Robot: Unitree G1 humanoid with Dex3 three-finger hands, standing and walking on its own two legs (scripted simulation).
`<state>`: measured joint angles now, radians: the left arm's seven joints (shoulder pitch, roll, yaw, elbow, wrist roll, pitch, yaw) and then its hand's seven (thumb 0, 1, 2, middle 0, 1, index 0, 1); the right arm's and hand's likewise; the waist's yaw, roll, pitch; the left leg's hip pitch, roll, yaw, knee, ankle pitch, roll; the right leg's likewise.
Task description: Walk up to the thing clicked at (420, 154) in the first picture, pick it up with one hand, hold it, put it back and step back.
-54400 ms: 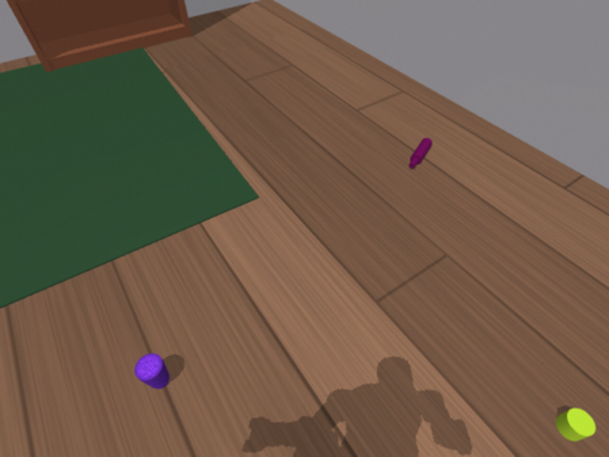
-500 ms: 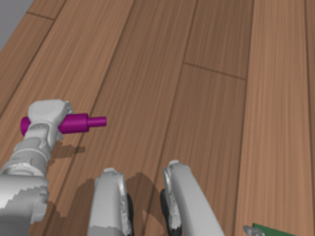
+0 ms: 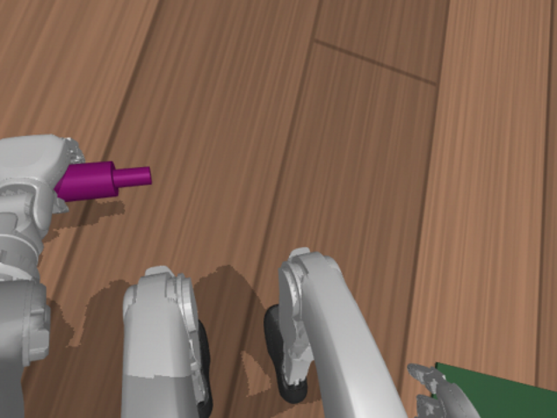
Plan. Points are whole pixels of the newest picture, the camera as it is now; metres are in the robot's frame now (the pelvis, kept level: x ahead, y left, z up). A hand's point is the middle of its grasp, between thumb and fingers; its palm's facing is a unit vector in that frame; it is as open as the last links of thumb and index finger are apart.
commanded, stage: crouch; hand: left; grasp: from above
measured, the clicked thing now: (74, 182) +0.46 +0.27 -0.21
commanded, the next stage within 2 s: lower in 0.42 s
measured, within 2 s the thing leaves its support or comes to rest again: neither
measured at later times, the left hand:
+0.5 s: hand (62, 184) +0.46 +0.29 -0.24, palm faces -0.48 -0.04 -0.87, open 8.5 cm
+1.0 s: hand (75, 187) +0.47 +0.29 -0.30, palm faces -0.48 -0.06 -0.87, open 8.4 cm
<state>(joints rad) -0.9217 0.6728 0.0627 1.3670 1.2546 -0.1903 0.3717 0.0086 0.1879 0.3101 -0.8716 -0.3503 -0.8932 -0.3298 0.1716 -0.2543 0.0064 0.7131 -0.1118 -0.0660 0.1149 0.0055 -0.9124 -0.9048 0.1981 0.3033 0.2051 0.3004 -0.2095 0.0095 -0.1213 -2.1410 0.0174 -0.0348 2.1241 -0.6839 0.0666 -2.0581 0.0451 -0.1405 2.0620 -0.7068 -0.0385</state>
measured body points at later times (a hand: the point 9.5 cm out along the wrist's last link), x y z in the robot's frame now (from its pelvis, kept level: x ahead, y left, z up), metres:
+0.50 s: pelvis -0.01 +0.00 -0.05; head +0.26 +0.07 +0.30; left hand +0.48 +0.29 -0.19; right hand +0.02 -0.27 -0.15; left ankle +0.07 +0.10 -0.38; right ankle +0.08 -0.10 -0.38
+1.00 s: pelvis -0.01 +0.00 -0.09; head +0.27 +0.08 +0.25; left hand +0.49 +0.29 -0.25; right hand +0.03 -0.27 -0.18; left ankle +0.07 +0.10 -0.38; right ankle +0.08 -0.10 -0.38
